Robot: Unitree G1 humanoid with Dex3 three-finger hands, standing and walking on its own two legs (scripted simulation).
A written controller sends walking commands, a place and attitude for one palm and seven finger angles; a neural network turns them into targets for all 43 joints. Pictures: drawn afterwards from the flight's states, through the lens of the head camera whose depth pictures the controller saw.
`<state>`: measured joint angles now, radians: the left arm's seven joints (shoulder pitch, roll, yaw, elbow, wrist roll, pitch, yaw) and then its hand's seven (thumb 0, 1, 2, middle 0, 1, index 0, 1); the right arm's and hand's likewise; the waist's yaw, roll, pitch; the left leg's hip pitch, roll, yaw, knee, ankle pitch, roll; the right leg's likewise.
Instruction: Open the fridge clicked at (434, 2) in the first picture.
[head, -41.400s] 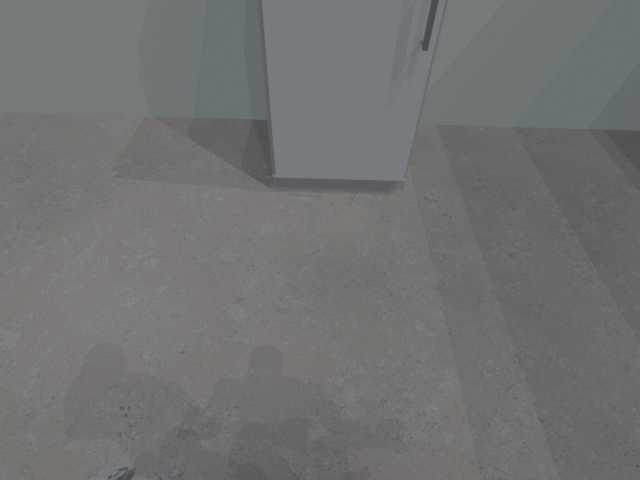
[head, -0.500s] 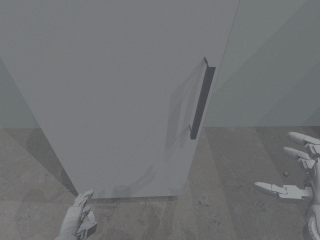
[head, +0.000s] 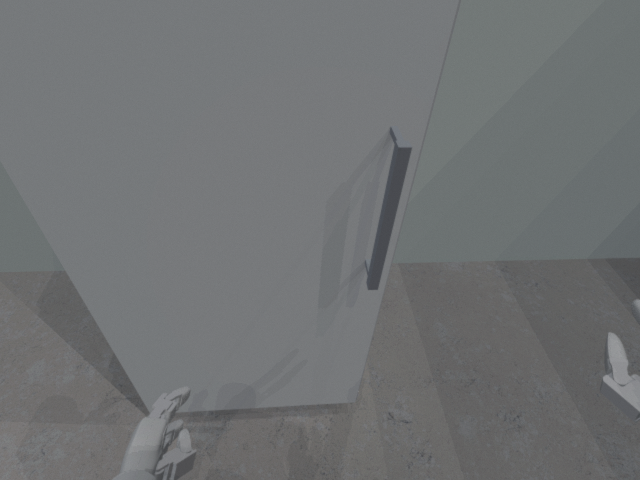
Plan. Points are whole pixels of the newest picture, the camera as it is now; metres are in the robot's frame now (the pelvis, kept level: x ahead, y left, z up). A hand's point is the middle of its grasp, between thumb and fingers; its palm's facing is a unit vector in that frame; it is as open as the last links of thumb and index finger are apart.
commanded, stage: draw the hand back to the body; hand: right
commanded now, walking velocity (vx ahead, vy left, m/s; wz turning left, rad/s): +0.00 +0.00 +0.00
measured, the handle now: (382, 217) +0.49 -0.11 +0.08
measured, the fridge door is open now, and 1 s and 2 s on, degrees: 0 0 0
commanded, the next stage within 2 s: step back with the hand held close in 0.32 s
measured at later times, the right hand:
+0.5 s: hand (613, 372) +0.18 -0.27 +0.16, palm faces +0.48 +0.80 -0.36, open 7.4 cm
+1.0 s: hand out of the picture +0.14 -0.29 +0.15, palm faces +0.42 +0.79 -0.44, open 7.4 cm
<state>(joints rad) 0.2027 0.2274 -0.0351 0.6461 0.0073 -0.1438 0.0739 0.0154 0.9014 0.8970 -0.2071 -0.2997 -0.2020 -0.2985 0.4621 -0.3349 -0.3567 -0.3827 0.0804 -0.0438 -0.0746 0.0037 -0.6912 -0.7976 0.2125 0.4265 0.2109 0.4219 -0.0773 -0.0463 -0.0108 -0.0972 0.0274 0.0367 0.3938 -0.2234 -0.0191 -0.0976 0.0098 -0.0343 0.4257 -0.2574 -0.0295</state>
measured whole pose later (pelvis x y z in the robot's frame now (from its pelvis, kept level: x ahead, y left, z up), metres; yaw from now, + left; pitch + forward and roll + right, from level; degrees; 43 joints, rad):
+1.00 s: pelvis -0.06 -0.02 -0.01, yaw +1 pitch -1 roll +1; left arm 0.22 0.22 -0.01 0.54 -0.01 -0.03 0.09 0.01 0.90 0.90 -0.21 -0.30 -0.20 -0.30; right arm 0.50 -0.41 -0.43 -0.46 0.04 -0.19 -0.12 0.01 -0.89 -0.90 0.21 0.31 0.21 0.30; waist -0.01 0.02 0.02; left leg -0.32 0.04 0.01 0.51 -0.17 -0.05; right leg -0.32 0.02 -0.06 0.56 -0.23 -0.07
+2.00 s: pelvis -0.21 -0.05 -0.02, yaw +1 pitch +0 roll +4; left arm 0.20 0.17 -0.03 0.67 0.02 -0.12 0.07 0.01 0.90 0.90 -0.21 -0.30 -0.21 -0.30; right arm 0.38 -0.38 -0.37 -0.47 0.04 -0.28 -0.11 0.01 -0.89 -0.90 0.20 0.31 0.20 0.30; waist -0.02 0.04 -0.05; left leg -0.24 -0.03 -0.06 0.52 -0.28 -0.06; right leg -0.44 0.00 0.00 0.62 -0.21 0.00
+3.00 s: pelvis -0.39 -0.13 -0.02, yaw +1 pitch -2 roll -1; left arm 0.25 0.24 0.03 0.67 0.01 -0.13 0.10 0.02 0.90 0.90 -0.21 -0.30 -0.20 -0.30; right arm 0.46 -0.35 -0.40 -0.48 0.04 -0.19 -0.18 0.01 -0.89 -0.90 0.20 0.31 0.20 0.30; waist 0.01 0.06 -0.03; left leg -0.30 0.04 0.06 0.72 -0.42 0.01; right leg -0.31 -0.07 -0.04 0.60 -0.25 0.02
